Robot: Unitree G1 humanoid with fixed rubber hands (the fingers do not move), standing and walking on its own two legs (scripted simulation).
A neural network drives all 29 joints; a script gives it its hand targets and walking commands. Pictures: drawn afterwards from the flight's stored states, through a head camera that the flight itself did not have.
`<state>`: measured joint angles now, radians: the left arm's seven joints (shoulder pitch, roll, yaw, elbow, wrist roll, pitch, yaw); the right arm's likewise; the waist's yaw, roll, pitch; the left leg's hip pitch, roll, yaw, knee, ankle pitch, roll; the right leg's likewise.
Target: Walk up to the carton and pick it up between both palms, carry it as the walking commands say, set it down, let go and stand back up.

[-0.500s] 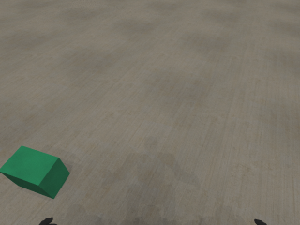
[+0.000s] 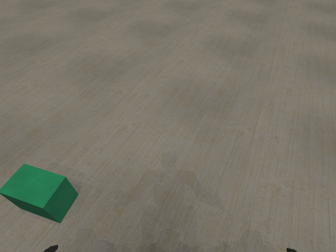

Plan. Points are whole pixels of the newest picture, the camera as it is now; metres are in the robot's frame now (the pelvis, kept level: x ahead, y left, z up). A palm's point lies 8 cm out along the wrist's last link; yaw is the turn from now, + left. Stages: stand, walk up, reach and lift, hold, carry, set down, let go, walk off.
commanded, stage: stand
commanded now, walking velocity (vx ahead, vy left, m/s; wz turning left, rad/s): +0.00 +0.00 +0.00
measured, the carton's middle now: (42, 193) +0.55 +0.74 -0.67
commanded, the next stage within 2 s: walk up in 0.74 s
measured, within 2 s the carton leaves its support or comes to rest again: neither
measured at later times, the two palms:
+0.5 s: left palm out of the picture +0.11 +0.31 -0.10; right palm out of the picture +0.11 -0.31 -0.10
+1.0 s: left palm out of the picture +0.11 +0.34 -0.09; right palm out of the picture +0.12 -0.31 -0.10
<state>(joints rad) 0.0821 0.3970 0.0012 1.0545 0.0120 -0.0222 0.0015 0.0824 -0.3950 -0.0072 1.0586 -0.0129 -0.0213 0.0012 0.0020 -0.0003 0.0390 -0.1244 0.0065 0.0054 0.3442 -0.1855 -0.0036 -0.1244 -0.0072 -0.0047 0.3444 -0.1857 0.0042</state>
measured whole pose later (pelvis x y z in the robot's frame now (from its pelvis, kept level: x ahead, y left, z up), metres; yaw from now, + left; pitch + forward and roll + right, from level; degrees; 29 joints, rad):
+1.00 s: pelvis +0.01 +0.00 -0.01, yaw +5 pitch +0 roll -1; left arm 0.09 0.42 0.07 0.96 0.03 -0.04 0.02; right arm 0.15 -0.43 -0.05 0.92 -0.05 0.04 0.08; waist -0.03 0.01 0.04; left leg -0.29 0.01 -0.02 0.60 -0.31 0.02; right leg -0.16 -0.03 -0.08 0.40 -0.24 0.00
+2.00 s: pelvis +0.17 +0.23 -0.03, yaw +47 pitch +0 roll +1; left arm 0.40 0.49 0.06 0.67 0.01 -0.09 -0.01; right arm 0.26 -0.47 -0.09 0.62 0.00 -0.04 0.07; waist 0.02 -0.02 0.05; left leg -0.38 -0.02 -0.01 0.65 -0.27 0.03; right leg -0.46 -0.14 -0.06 1.03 -0.47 -0.01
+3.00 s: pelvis +0.24 +0.32 -0.02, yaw +58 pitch -1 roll +0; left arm 0.12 0.49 0.07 0.81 0.06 0.05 -0.05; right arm 0.21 -0.46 -0.05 0.90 -0.01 -0.07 -0.06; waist 0.02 -0.03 0.05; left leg -0.32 -0.01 -0.05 0.61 -0.29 0.01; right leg -0.41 -0.03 0.01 0.92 -0.46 -0.01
